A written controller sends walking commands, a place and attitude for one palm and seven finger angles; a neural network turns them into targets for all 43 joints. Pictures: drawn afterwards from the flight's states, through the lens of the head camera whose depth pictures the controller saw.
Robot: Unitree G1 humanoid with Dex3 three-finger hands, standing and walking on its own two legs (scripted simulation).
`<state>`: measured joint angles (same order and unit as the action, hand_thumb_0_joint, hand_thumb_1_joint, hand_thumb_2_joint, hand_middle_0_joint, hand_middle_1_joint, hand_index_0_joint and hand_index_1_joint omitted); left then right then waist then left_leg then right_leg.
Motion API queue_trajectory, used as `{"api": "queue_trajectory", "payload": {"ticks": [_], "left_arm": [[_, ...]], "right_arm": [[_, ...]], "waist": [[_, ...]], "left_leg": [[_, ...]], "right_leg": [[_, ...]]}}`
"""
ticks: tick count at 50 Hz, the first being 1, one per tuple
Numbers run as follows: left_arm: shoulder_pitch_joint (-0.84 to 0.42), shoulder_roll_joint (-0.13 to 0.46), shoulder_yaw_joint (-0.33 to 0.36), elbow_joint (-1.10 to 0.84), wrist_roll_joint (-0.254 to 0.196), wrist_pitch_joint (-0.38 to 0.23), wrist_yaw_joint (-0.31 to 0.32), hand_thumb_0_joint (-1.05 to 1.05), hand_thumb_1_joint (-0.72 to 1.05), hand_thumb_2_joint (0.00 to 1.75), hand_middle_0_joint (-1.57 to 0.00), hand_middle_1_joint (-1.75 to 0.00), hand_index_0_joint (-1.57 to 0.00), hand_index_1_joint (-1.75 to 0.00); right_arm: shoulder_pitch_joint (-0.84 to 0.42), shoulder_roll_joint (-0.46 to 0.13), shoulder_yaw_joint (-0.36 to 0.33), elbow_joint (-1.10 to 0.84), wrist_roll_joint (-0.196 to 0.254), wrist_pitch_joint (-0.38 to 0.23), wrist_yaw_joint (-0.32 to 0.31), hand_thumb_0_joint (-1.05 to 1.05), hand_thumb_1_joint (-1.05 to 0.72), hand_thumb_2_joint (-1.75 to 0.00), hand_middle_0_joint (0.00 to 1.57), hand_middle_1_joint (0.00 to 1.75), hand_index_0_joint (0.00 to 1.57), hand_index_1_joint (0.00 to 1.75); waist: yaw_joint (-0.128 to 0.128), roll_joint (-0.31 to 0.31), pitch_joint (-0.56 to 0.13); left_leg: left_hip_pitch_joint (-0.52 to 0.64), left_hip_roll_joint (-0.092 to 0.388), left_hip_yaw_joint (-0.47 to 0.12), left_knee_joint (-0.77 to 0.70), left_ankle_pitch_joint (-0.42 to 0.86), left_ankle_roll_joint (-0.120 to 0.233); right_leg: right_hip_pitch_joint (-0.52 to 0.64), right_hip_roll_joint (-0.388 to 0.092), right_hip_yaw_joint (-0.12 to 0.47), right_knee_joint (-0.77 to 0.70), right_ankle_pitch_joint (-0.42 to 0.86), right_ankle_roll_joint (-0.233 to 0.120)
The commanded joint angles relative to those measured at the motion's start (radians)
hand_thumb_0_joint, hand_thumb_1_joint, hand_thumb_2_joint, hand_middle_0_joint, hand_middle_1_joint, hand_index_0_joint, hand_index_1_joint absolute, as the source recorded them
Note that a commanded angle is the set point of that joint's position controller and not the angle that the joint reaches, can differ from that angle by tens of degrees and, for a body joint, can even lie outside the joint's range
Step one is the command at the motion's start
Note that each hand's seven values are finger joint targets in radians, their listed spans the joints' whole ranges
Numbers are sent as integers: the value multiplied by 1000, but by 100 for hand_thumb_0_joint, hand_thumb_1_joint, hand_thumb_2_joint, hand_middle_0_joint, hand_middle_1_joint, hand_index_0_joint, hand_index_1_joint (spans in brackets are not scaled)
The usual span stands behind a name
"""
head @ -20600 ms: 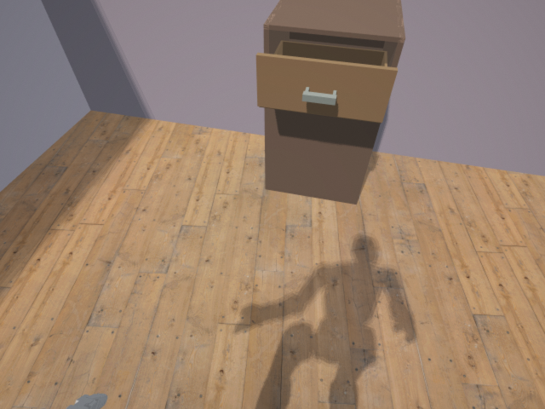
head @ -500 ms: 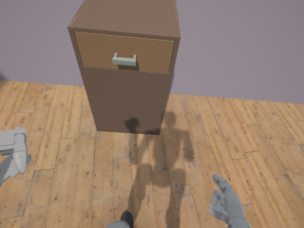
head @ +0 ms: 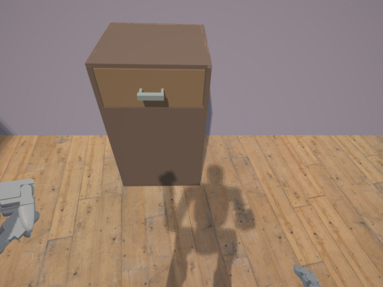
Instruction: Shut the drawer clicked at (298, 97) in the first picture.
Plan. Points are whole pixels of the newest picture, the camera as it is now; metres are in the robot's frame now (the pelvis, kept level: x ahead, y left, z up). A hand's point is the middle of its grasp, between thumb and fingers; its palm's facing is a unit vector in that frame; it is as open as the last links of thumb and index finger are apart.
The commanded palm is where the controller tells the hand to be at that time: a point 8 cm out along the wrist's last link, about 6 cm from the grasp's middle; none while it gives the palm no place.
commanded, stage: stop stepping back and stand still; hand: left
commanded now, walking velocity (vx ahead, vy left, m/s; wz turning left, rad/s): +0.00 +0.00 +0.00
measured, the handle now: (151, 93) +0.83 +0.21 -0.06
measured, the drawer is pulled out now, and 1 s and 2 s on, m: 0.00 0.00 0.00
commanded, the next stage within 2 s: let the arm hang, fingers relaxed in 0.10 s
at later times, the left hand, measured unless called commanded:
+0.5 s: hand out of the picture +0.04 +0.18 -0.16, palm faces -0.03 -0.98 -0.19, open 3.1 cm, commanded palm none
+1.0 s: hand out of the picture -0.03 +0.18 -0.16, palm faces +0.05 -0.97 -0.23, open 7.1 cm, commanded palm none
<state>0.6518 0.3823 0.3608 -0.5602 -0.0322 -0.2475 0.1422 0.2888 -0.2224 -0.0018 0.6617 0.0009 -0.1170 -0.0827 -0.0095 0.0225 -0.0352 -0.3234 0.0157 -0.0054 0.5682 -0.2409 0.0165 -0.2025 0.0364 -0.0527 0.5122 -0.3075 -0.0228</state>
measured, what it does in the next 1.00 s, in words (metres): stands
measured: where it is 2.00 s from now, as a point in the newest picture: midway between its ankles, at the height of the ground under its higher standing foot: outside the picture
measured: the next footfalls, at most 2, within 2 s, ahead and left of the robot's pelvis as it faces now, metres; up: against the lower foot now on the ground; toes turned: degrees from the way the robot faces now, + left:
none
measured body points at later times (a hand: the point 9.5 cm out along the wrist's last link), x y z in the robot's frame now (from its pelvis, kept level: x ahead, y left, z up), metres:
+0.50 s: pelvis -0.02 +0.00 +0.00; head +0.00 +0.01 +0.45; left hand +0.05 +0.24 -0.15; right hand +0.08 -0.27 -0.12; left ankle +0.04 +0.10 -0.73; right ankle -0.02 -0.11 -0.73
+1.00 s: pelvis -0.01 +0.00 +0.01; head +0.00 -0.01 +0.46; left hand -0.03 +0.24 -0.15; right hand -0.01 -0.22 -0.16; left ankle +0.04 +0.10 -0.73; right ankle -0.02 -0.11 -0.73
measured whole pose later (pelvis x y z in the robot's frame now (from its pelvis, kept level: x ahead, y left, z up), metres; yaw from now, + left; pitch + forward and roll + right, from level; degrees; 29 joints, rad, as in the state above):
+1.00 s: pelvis -0.01 +0.00 +0.01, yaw +1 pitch -2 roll +0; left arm 0.28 0.18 0.00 1.15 0.01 0.00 0.02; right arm 0.26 -0.14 0.00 1.14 -0.01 0.01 -0.03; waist 0.00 0.02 0.05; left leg -0.25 -0.02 -0.01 0.42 -0.14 0.02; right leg -0.15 0.00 -0.07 0.44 -0.26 -0.02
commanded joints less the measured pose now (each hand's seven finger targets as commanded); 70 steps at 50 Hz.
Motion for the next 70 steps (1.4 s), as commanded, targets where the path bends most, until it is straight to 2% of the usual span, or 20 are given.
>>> {"api": "queue_trajectory", "payload": {"ticks": [1,3,4,6,9,10,11,13,15,17,21,23,28,30,32,39,40,56,60,70], "left_arm": [[-85,139,96,-128,3,-48,18,0,90,90,-140,-160,-140,-160],[-115,148,99,-184,6,-52,13,0,90,90,-140,-160,-140,-160],[-102,155,109,-187,8,-54,14,0,90,90,-140,-160,-140,-160],[-79,147,104,-205,7,-53,12,0,90,90,-140,-160,-140,-160],[-46,135,104,-181,-1,-47,10,0,90,90,-140,-160,-140,-160],[-173,21,-291,670,69,91,-117,0,90,90,-140,-160,-140,-160],[-210,34,-235,688,74,195,-137,0,90,90,-136,-156,-136,-156],[-261,14,-252,761,73,220,-139,0,90,90,-128,-147,-128,-147],[-324,33,-264,875,75,227,-139,0,90,90,-120,-138,-120,-138],[-376,44,-277,1009,68,236,-137,0,90,90,-112,-130,-112,-130],[-417,22,-310,1264,58,253,-132,0,90,90,-96,-112,-96,-112],[-401,9,-321,1365,53,253,-133,0,90,90,-88,-104,-88,-104],[-350,-25,-319,1538,48,245,-131,0,90,90,-68,-82,-68,-82],[-344,-23,-325,1578,45,243,-131,0,90,90,-60,-73,-60,-73],[-338,-33,-332,1618,43,243,-130,0,90,90,-52,-65,-52,-65],[-306,-52,-340,1688,41,250,-121,0,90,90,-24,-34,-24,-34],[-300,-52,-339,1688,42,249,-119,0,90,90,-20,-30,-20,-30],[-326,-104,-330,1677,44,238,-109,0,90,90,-20,-30,-20,-30],[-335,-96,-326,1672,43,234,-109,0,90,90,-20,-30,-20,-30],[-357,-79,-323,1668,43,230,-109,0,90,90,-20,-30,-20,-30]], "right_arm": [[-164,-112,-30,-169,-1,-81,-20,0,-90,-90,20,30,20,30],[-168,-105,-19,-172,-7,-85,-18,0,-90,-90,20,30,20,30],[-169,-103,-21,-175,-8,-87,-17,0,-90,-90,20,30,20,30],[-170,-102,-21,-184,-10,-94,-12,0,-90,-90,20,30,20,30],[-167,-101,-25,-188,-9,-85,0,0,-90,-90,20,30,20,30],[-219,-232,-83,74,16,-124,82,0,-90,-90,20,30,20,30],[-136,-245,-97,72,15,-28,90,0,-90,-90,20,30,20,30],[-113,-202,-72,56,3,26,88,0,-90,-90,20,30,20,30],[-131,-207,-61,60,-13,48,88,0,-90,-90,20,30,20,30],[-166,-206,-52,86,-22,67,85,0,-90,-90,20,30,20,30],[-174,-163,-26,167,-29,104,78,0,-90,-90,20,30,20,30],[-156,-142,-19,213,-28,112,72,0,-90,-90,20,30,20,30],[-82,-116,-20,312,-24,116,57,0,-90,-90,20,30,20,30],[-55,-128,-24,340,-18,117,54,0,-90,-90,20,30,20,30],[-28,-121,-25,374,-16,116,51,0,-90,-90,20,30,20,30],[24,-87,-25,435,-16,127,49,0,-90,-90,20,30,20,30],[31,-88,-27,435,-16,128,49,0,-90,-90,20,30,20,30],[22,-21,-24,462,-20,112,47,0,-90,-90,20,30,20,30],[14,-34,-26,458,-19,108,45,0,-90,-90,20,30,20,30],[-1,-63,-29,455,-17,107,42,0,-90,-90,20,30,20,30]], "waist": [[0,70,39],[6,87,6],[12,70,-11],[15,75,-39],[8,20,-47],[-30,-18,-21],[-15,-39,-77],[-3,-139,-85],[2,-176,-74],[8,-154,-19],[12,20,48],[11,77,50],[12,128,6],[11,59,24],[7,30,32],[5,-25,127],[5,-27,115],[6,-19,120],[8,6,101],[4,-14,87]], "left_leg": [[98,102,-130,-209,61,38],[60,128,-189,-283,62,44],[64,132,-186,-282,79,49],[74,113,-142,-258,113,41],[79,66,-77,-188,116,19],[87,88,-64,15,358,11],[113,89,-72,5,367,3],[79,88,-99,1,309,30],[34,78,-125,-20,295,42],[15,67,-131,-58,244,43],[11,58,-141,-155,105,31],[31,53,-135,-184,37,24],[88,64,-135,-213,13,25],[100,72,-139,-215,32,27],[117,77,-141,-223,55,30],[97,69,-128,-249,-30,28],[100,66,-129,-245,-29,29],[114,63,-96,-223,133,21],[128,66,-95,-212,185,19],[157,76,-87,-204,214,17]], "right_leg": [[-94,-76,83,-94,31,17],[-11,-51,48,-29,63,31],[10,-50,53,-34,84,32],[42,-57,59,-60,116,30],[41,-84,104,-134,154,14],[-111,-153,69,-22,345,-8],[-103,-181,124,-41,373,-15],[-95,-149,92,-5,257,-24],[-51,-139,97,4,207,-31],[-52,-145,112,-32,141,-36],[-38,-138,120,-111,1,-31],[-33,-136,130,-148,-41,-34],[17,-133,115,-186,-11,-42],[16,-130,100,-196,2,-42],[13,-133,91,-200,13,-41],[-45,-133,83,-221,-84,-40],[-40,-130,84,-217,-89,-42],[-15,-141,85,-201,39,-32],[10,-141,84,-195,93,-32],[29,-143,92,-211,149,-33]]}}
